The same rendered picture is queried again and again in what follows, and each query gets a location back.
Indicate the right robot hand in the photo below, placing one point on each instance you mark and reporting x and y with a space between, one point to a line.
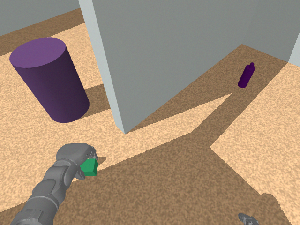
247 220

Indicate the left robot arm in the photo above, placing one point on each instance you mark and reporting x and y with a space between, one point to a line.
43 204

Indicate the left robot hand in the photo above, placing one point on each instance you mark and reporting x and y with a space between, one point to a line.
77 153

